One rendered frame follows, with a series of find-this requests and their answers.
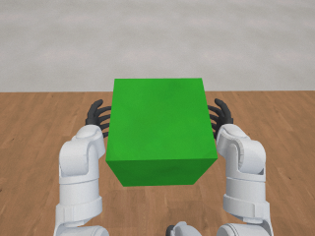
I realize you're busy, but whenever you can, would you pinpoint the carton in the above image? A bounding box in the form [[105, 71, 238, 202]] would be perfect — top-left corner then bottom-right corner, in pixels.
[[105, 78, 218, 187]]

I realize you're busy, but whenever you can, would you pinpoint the right robot thigh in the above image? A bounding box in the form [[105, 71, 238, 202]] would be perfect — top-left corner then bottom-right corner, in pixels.
[[170, 225, 202, 236]]

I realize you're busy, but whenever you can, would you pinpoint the left robot forearm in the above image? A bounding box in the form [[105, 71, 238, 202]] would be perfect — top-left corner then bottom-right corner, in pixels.
[[53, 124, 106, 236]]

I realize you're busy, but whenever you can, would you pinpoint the left robot upper arm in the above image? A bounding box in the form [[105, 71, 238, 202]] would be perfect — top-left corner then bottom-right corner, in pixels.
[[59, 225, 109, 236]]

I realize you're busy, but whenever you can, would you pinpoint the right robot upper arm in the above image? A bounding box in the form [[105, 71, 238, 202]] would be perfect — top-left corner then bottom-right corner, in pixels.
[[217, 223, 270, 236]]

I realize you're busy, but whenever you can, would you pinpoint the robot right shin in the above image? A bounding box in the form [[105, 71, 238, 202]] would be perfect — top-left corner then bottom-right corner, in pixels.
[[173, 221, 187, 228]]

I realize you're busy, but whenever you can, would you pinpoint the left robot hand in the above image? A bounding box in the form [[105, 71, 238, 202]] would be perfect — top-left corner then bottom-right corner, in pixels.
[[85, 99, 111, 138]]

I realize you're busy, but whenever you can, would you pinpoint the right robot forearm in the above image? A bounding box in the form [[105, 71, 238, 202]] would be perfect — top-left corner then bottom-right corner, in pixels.
[[216, 124, 274, 236]]

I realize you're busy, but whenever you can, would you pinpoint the right robot hand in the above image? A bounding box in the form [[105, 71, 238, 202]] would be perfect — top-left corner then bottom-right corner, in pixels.
[[208, 98, 233, 140]]

